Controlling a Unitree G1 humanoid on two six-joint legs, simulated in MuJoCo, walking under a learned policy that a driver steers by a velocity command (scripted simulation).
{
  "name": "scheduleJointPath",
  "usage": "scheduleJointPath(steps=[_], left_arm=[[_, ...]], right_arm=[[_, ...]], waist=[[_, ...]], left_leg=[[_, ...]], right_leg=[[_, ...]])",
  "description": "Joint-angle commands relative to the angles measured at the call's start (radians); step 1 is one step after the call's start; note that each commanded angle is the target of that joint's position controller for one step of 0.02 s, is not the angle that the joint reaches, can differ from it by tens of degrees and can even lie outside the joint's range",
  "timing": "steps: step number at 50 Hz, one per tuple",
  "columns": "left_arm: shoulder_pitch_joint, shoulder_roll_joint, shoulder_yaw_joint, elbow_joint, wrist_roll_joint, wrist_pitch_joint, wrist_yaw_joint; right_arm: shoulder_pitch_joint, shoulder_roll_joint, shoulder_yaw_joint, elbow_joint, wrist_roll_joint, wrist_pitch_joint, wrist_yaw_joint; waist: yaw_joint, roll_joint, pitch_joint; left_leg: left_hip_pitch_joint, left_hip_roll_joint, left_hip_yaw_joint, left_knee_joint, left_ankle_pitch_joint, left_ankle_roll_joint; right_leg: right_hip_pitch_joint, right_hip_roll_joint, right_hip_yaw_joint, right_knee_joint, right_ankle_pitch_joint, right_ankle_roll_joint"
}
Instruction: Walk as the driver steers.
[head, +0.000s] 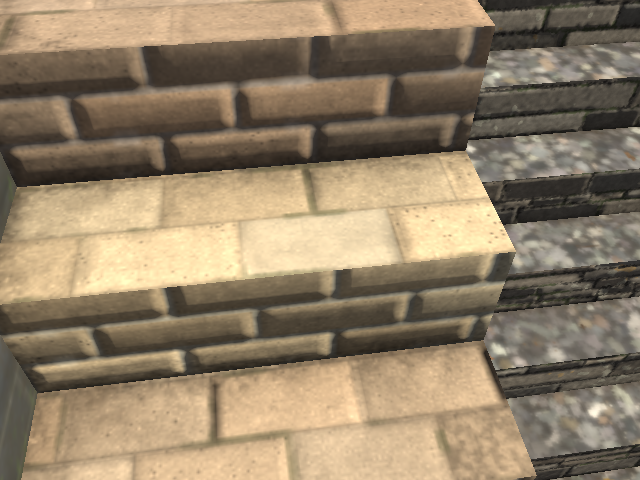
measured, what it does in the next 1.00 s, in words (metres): stands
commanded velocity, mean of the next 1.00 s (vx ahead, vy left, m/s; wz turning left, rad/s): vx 0.50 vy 0.00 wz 0.00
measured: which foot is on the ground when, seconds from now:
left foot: down 0.00-1.00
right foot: down 0.00-1.00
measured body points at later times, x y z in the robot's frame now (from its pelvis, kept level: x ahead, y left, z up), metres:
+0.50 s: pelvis -0.01 +0.00 +0.00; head -0.01 +0.01 +0.45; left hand +0.15 +0.22 -0.11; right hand +0.03 -0.24 -0.14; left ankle -0.10 +0.13 -0.75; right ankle -0.01 -0.16 -0.75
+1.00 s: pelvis -0.01 +0.00 +0.00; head -0.01 +0.01 +0.45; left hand +0.15 +0.22 -0.11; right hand +0.03 -0.24 -0.14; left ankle -0.10 +0.13 -0.75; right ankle -0.01 -0.16 -0.75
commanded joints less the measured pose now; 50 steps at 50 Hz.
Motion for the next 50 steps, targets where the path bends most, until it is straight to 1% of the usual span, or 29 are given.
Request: scheduleJointPath(steps=[1,5,13,14,17,20,27,29,33,34,35,36,38,42,43,45,46,50], left_arm=[[-0.070,0.082,0.019,-0.077,-0.004,-0.019,0.002],[-0.075,0.080,0.017,-0.077,-0.003,-0.020,0.001],[-0.072,0.083,0.016,-0.072,-0.002,-0.021,0.001],[-0.070,0.080,0.017,-0.061,-0.010,-0.016,0.003],[-0.057,0.081,0.019,-0.050,-0.008,-0.013,0.003],[-0.055,0.082,0.021,-0.040,-0.010,-0.011,0.003],[-0.060,0.074,0.021,-0.030,-0.013,-0.009,0.006],[-0.059,0.073,0.022,-0.027,-0.017,-0.009,0.006],[-0.056,0.072,0.022,-0.023,-0.017,-0.010,0.007],[-0.054,0.074,0.021,-0.030,-0.009,-0.014,0.006],[-0.062,0.070,0.022,-0.024,-0.018,-0.011,0.007],[-0.054,0.074,0.020,-0.030,-0.011,-0.015,0.006],[-0.060,0.073,0.020,-0.033,-0.012,-0.017,0.006],[-0.055,0.077,0.020,-0.034,-0.012,-0.020,0.005],[-0.038,0.076,0.017,-0.022,-0.012,-0.029,-0.003],[-0.044,0.078,0.017,-0.019,-0.014,-0.034,-0.007],[-0.044,0.078,0.016,-0.019,-0.010,-0.034,-0.007],[-0.041,0.082,0.015,-0.018,-0.008,-0.034,-0.008]], right_arm=[[0.033,-0.098,-0.017,-0.032,-0.003,-0.010,0.000],[0.035,-0.101,-0.019,-0.033,-0.002,-0.011,-0.001],[0.040,-0.099,-0.021,-0.032,-0.001,-0.012,-0.001],[0.057,-0.089,-0.020,-0.022,-0.002,-0.013,-0.007],[0.073,-0.098,-0.022,-0.015,-0.001,-0.012,-0.012],[0.074,-0.093,-0.024,-0.013,0.001,-0.011,-0.012],[0.075,-0.086,-0.025,-0.011,0.002,-0.013,-0.012],[0.076,-0.083,-0.024,-0.012,0.001,-0.013,-0.013],[0.082,-0.082,-0.024,-0.011,0.002,-0.014,-0.014],[0.069,-0.094,-0.026,-0.019,0.004,-0.013,-0.009],[0.072,-0.075,-0.023,-0.015,0.003,-0.015,-0.012],[0.068,-0.089,-0.026,-0.020,0.004,-0.014,-0.008],[0.058,-0.083,-0.024,-0.025,0.004,-0.015,-0.005],[0.065,-0.087,-0.024,-0.023,0.004,-0.015,-0.005],[0.083,-0.105,-0.034,-0.011,0.004,-0.014,-0.008],[0.086,-0.101,-0.035,-0.012,0.004,-0.012,-0.010],[0.087,-0.103,-0.036,-0.009,0.005,-0.012,-0.010],[0.084,-0.101,-0.038,-0.008,0.004,-0.012,-0.008]], waist=[[0.002,-0.003,-0.005],[0.000,0.013,-0.006],[-0.001,0.011,-0.008],[-0.006,-0.011,-0.005],[-0.007,0.000,-0.022],[-0.005,0.002,-0.024],[-0.006,0.013,0.005],[-0.006,0.014,0.007],[-0.007,0.012,0.014],[-0.001,0.033,0.010],[-0.006,0.007,0.022],[-0.002,0.026,0.015],[-0.001,0.018,0.025],[-0.002,0.006,0.020],[-0.006,-0.001,0.013],[-0.012,-0.017,0.008],[-0.010,-0.016,0.008],[-0.008,-0.009,-0.010]], left_leg=[[-0.078,0.089,-0.046,-0.001,0.413,0.102],[-0.077,0.089,-0.048,-0.003,0.419,0.101],[-0.075,0.089,-0.051,-0.005,0.420,0.100],[-0.067,0.093,-0.052,-0.008,0.465,0.093],[-0.053,0.093,-0.048,-0.007,0.494,0.084],[-0.057,0.091,-0.047,-0.010,0.457,0.087],[-0.075,0.090,-0.052,-0.019,0.401,0.093],[-0.077,0.090,-0.055,-0.021,0.385,0.097],[-0.080,0.089,-0.056,-0.022,0.377,0.098],[-0.090,0.084,-0.055,-0.019,0.332,0.105],[-0.089,0.089,-0.059,-0.023,0.357,0.102],[-0.093,0.084,-0.057,-0.019,0.322,0.107],[-0.101,0.085,-0.059,-0.019,0.309,0.111],[-0.094,0.085,-0.058,-0.013,0.346,0.108],[-0.088,0.084,-0.049,-0.004,0.328,0.097],[-0.090,0.083,-0.050,-0.003,0.332,0.093],[-0.091,0.084,-0.048,-0.001,0.347,0.090],[-0.088,0.084,-0.047,0.006,0.380,0.087]], right_leg=[[0.067,-0.047,0.040,0.000,0.276,-0.075],[0.069,-0.049,0.040,-0.004,0.269,-0.075],[0.074,-0.051,0.040,-0.011,0.276,-0.074],[0.068,-0.055,0.053,-0.018,0.333,-0.075],[0.088,-0.059,0.052,-0.016,0.368,-0.074],[0.092,-0.057,0.047,-0.021,0.329,-0.076],[0.074,-0.053,0.047,-0.041,0.264,-0.077],[0.069,-0.051,0.047,-0.043,0.238,-0.079],[0.066,-0.050,0.048,-0.048,0.234,-0.079],[0.074,-0.047,0.036,-0.042,0.179,-0.078],[0.058,-0.048,0.049,-0.052,0.213,-0.079],[0.069,-0.046,0.036,-0.044,0.173,-0.079],[0.059,-0.044,0.037,-0.045,0.160,-0.079],[0.063,-0.047,0.040,-0.039,0.216,-0.081],[0.059,-0.053,0.038,-0.044,0.249,-0.084],[0.065,-0.053,0.036,-0.039,0.274,-0.085],[0.068,-0.054,0.035,-0.039,0.295,-0.084],[0.084,-0.056,0.032,-0.032,0.327,-0.084]])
